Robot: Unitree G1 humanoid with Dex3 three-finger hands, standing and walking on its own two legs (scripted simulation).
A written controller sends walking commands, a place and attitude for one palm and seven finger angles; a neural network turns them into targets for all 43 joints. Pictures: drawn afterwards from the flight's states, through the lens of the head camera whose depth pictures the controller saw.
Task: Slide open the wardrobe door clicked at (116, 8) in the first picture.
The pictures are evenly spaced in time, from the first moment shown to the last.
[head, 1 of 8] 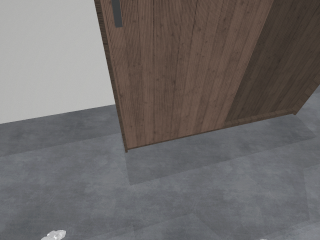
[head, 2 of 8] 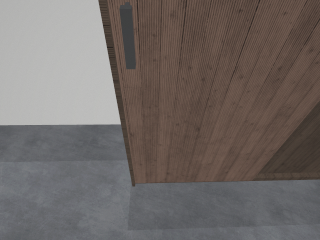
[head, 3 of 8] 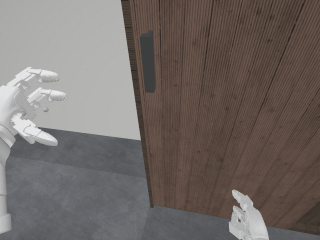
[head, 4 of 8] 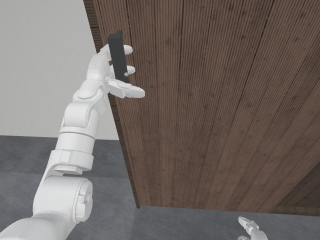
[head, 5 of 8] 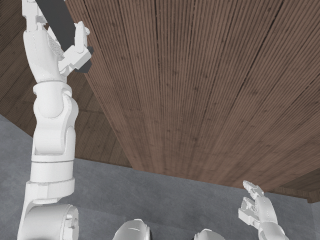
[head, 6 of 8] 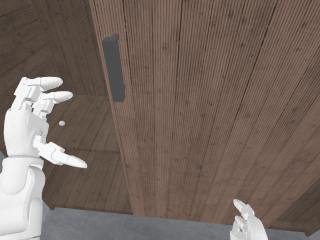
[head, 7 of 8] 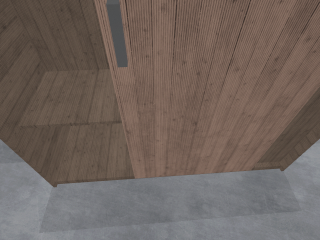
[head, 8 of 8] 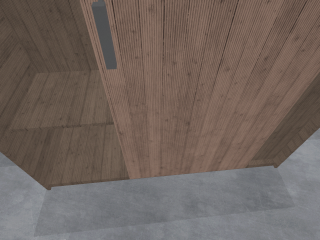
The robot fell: no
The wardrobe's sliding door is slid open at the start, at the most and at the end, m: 0.00 0.51 0.51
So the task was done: yes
